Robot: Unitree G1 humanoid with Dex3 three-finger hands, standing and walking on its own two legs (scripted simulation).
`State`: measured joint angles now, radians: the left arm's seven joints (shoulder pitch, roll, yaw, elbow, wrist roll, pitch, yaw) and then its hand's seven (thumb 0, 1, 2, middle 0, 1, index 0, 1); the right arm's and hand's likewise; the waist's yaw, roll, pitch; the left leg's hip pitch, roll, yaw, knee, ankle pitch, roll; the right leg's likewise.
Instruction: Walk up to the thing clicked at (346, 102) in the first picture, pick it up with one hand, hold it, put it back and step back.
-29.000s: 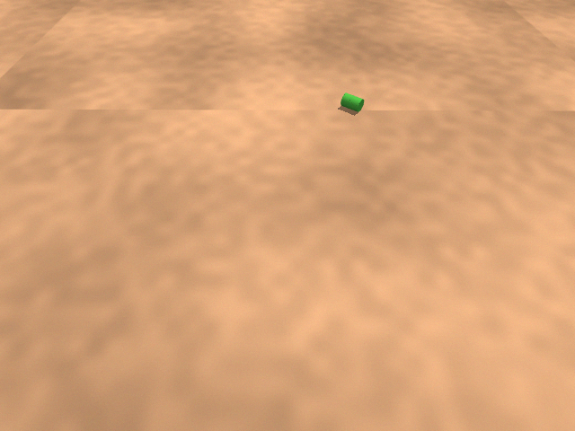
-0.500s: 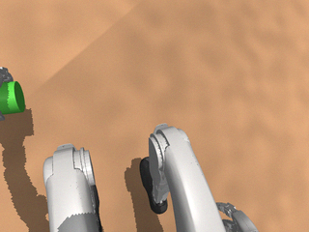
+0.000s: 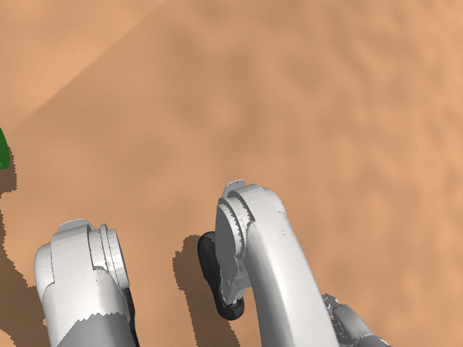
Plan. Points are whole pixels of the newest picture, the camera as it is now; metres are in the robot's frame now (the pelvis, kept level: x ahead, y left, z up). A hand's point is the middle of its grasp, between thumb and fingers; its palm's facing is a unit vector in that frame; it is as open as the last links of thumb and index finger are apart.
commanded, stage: rest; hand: left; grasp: from above
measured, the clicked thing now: out of the picture +0.45 +0.34 -0.24
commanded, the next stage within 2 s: open in 0.72 s
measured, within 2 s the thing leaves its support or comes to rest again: rests again in 1.16 s
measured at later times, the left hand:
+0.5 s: hand out of the picture +0.45 +0.32 -0.24, palm faces -0.48 -0.11 -0.87, open 10.4 cm
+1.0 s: hand out of the picture +0.45 +0.32 -0.24, palm faces -0.49 -0.10 -0.87, open 10.6 cm
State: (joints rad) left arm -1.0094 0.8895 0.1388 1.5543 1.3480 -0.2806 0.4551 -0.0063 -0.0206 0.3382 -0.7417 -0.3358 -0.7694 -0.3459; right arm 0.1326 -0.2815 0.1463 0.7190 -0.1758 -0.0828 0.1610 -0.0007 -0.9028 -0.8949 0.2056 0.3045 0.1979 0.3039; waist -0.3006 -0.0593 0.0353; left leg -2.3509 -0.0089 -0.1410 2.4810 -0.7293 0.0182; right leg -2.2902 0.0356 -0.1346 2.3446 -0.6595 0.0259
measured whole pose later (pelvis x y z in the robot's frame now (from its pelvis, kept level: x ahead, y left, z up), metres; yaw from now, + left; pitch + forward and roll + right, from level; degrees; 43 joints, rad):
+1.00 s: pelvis -0.01 +0.00 -0.01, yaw -3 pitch +29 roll -14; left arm -1.06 1.03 0.09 1.69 1.34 -0.30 0.53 -0.01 -0.02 0.38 -0.69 -0.41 -0.71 -0.43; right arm 0.12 -0.33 0.28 0.66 -0.21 -0.16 0.19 0.00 -0.90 -0.90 0.21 0.30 0.20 0.30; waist -0.36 -0.12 0.12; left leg -2.34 0.00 -0.20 2.54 -0.73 0.02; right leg -2.26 0.06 -0.19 2.35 -0.63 0.04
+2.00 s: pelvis -0.01 +0.00 -0.01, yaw -4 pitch +29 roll -14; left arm -1.04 1.05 0.11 1.65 1.33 -0.30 0.51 0.00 -0.44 0.98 -0.13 -1.01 -0.13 -1.01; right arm 0.11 -0.35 0.29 0.63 -0.22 -0.16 0.19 0.00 -0.90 -0.90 0.21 0.31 0.20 0.30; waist -0.36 -0.13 0.13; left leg -2.34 0.00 -0.22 2.54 -0.72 0.02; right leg -2.26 0.06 -0.20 2.34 -0.62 0.04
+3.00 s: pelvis -0.02 +0.00 +0.02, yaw +1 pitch +32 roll -10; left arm -1.02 0.88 0.07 1.44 1.30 -0.30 0.32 0.00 -0.38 0.91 -0.20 -0.90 -0.20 -0.90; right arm 0.19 -0.30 0.17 0.66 -0.14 -0.01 0.12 0.00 -0.90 -0.90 0.20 0.30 0.20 0.30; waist -0.28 -0.03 0.00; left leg -2.33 -0.02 -0.12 2.40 -0.65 0.02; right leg -2.25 0.02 -0.12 2.27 -0.60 0.03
